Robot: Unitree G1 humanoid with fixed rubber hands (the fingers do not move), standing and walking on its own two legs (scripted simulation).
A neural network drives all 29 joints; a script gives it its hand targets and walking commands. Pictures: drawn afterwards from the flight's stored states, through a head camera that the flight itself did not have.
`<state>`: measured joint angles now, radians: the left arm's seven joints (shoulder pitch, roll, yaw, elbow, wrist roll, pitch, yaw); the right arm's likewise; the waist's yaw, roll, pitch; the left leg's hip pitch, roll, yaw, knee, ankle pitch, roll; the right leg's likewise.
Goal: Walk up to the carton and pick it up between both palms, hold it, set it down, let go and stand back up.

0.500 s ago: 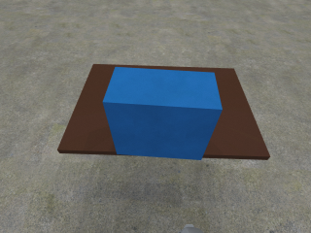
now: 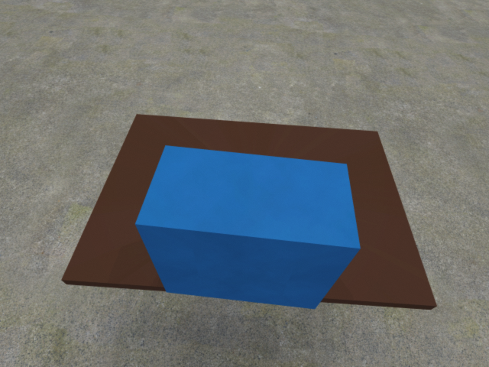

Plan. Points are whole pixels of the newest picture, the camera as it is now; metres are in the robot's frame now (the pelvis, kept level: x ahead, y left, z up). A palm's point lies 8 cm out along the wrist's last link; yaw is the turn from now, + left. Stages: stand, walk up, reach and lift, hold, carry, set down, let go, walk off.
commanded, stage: walk up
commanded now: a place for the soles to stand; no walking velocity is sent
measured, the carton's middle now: (247, 234) +0.38 +0.00 -0.03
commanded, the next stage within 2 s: stand in 1.70 s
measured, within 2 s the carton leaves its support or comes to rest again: neither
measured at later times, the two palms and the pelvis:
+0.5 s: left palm out of the picture +0.12 +0.30 -0.09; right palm out of the picture +0.09 -0.34 -0.10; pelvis +0.01 -0.02 +0.00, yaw +0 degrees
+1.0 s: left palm out of the picture +0.09 +0.32 -0.09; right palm out of the picture +0.07 -0.32 -0.10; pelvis +0.00 +0.00 +0.00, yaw +0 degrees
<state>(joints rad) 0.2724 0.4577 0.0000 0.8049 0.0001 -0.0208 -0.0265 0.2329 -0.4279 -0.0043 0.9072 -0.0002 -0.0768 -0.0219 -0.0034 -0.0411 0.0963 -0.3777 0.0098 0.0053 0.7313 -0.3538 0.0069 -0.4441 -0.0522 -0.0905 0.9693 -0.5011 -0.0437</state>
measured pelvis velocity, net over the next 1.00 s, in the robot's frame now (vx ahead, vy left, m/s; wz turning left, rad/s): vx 0.00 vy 0.00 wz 0.00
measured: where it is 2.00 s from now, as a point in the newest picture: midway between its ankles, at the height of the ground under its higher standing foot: outside the picture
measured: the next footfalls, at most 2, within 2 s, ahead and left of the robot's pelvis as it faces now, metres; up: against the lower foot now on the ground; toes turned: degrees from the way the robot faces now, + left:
none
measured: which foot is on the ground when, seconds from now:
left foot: down 0.00-1.00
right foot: down 0.00-1.00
